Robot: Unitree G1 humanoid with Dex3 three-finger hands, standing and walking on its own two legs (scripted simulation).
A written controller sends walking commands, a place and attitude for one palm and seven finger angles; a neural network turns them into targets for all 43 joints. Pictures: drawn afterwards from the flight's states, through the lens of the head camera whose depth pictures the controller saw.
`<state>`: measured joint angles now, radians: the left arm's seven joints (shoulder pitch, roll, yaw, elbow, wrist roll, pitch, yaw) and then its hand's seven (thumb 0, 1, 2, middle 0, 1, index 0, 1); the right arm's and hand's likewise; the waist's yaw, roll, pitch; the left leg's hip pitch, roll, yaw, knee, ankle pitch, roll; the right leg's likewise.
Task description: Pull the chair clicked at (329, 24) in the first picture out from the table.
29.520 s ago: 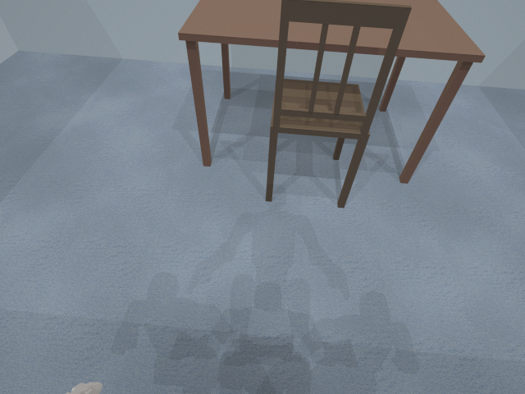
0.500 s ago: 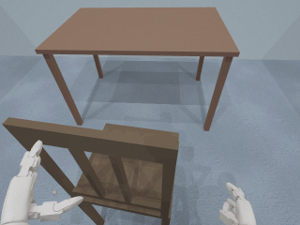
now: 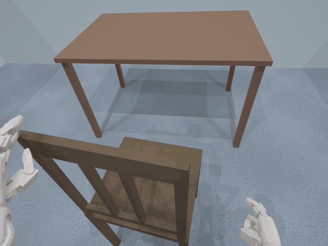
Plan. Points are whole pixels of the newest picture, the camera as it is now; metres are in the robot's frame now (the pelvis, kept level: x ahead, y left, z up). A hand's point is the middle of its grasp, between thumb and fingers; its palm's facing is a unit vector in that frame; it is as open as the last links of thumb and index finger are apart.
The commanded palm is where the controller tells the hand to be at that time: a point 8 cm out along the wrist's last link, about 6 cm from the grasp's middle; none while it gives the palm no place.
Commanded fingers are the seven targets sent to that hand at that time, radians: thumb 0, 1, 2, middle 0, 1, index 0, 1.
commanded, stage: draw the hand back to the body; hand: left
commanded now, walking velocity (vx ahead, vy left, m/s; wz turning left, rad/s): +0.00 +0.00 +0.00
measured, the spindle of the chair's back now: (102, 192) +0.26 +0.23 -0.06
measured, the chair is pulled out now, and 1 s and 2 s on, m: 0.55 0.55 0.55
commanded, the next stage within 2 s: step back with the hand held close in 0.22 s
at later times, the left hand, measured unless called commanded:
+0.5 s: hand (37, 162) +0.20 +0.27 +0.17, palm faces +0.42 -0.76 -0.50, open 7.4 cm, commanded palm +0.13 +0.31 +0.18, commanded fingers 0.00 0.90 0.90 -0.20 -0.30 -0.20 -0.30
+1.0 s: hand (9, 205) +0.13 +0.29 +0.15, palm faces +0.41 -0.78 -0.47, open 7.4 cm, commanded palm +0.07 +0.32 +0.18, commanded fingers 0.00 0.90 0.90 -0.20 -0.30 -0.20 -0.30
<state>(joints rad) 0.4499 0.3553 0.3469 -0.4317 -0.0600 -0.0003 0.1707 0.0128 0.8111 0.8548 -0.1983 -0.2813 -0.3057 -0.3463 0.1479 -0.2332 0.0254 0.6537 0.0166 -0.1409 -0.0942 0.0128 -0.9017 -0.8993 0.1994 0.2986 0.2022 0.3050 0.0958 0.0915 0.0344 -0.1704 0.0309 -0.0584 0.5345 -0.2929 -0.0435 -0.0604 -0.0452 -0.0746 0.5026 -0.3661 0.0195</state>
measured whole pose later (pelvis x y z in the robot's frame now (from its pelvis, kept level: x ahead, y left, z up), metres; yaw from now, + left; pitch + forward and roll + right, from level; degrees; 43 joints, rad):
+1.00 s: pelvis -0.07 +0.03 -0.01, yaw -1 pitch +0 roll -2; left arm 0.58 0.40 0.40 -0.53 -0.06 -0.14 0.17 0.02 0.89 0.90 -0.21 -0.30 -0.22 -0.30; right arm 0.17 -0.22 -0.02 0.59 0.03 -0.05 -0.10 0.01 -0.90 -0.90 0.20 0.30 0.20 0.30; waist 0.02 0.04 0.05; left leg -0.41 0.04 -0.05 0.60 -0.20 -0.01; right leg -0.29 -0.03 -0.05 0.54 -0.25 0.04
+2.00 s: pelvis -0.16 +0.01 -0.01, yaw -1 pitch +1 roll -3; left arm 0.58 0.46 0.49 -0.63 -0.04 -0.30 0.13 0.02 0.89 0.90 -0.21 -0.30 -0.22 -0.30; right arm 0.15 -0.16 -0.02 0.63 -0.02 -0.19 -0.04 0.01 -0.90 -0.90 0.20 0.30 0.20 0.30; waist 0.02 0.01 0.10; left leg -0.45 0.10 -0.05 0.64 -0.21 -0.05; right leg -0.27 0.00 -0.07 0.51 -0.26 0.02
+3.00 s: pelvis -0.19 +0.00 +0.01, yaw +0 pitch -1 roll -1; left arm 0.56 0.40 0.41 -0.46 -0.03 -0.20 0.16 0.02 0.89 0.90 -0.21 -0.30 -0.22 -0.30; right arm 0.23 -0.20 -0.02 0.65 0.02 -0.15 -0.07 0.01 -0.90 -0.90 0.20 0.30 0.20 0.30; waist -0.01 0.00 0.04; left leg -0.20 0.03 -0.03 0.46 -0.23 -0.02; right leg -0.19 0.00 0.01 0.37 -0.16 0.02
